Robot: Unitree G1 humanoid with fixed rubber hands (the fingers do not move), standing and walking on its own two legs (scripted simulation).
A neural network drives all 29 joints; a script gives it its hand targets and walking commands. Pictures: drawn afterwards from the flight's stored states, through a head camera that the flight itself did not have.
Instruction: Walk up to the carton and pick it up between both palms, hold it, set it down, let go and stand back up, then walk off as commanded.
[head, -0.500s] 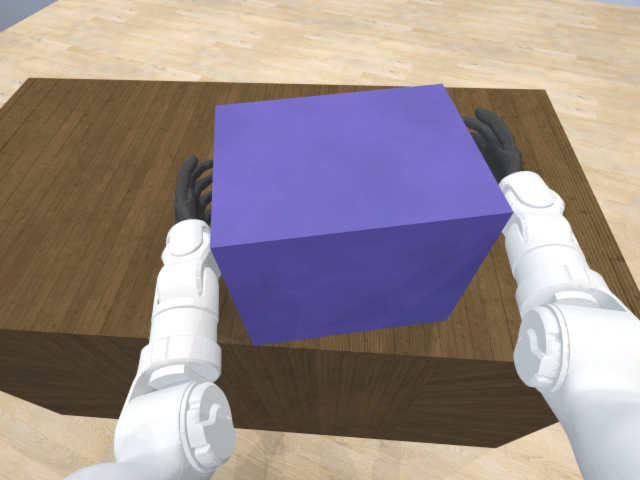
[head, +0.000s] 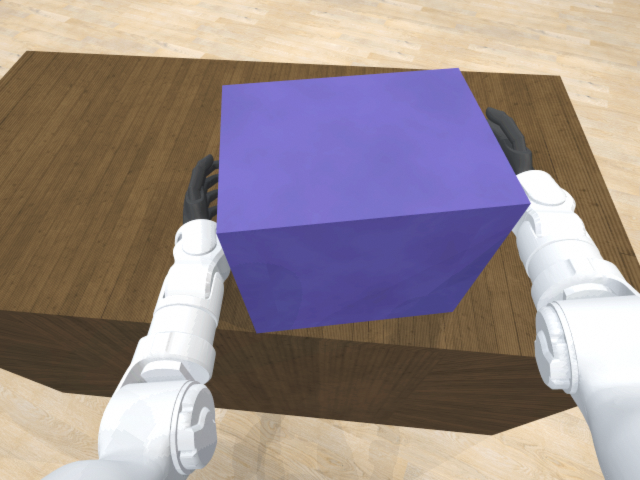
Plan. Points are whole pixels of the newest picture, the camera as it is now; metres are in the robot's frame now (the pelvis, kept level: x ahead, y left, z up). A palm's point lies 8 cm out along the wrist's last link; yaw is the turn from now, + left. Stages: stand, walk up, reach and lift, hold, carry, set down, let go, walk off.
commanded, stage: set down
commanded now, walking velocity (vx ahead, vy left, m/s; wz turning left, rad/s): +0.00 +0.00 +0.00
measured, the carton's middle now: (349, 210) +0.44 +0.00 +0.05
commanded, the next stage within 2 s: none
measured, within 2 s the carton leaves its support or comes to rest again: neither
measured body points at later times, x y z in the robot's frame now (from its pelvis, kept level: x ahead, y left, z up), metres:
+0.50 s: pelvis -0.01 -0.01 +0.00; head +0.07 -0.02 +0.44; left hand +0.40 +0.19 +0.04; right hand +0.48 -0.23 +0.11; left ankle -0.02 +0.17 -0.74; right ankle -0.01 -0.11 -0.74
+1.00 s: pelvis -0.05 -0.01 -0.01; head +0.00 -0.02 +0.44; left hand +0.35 +0.18 +0.06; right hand +0.40 -0.27 +0.09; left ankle -0.02 +0.17 -0.74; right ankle -0.01 -0.11 -0.74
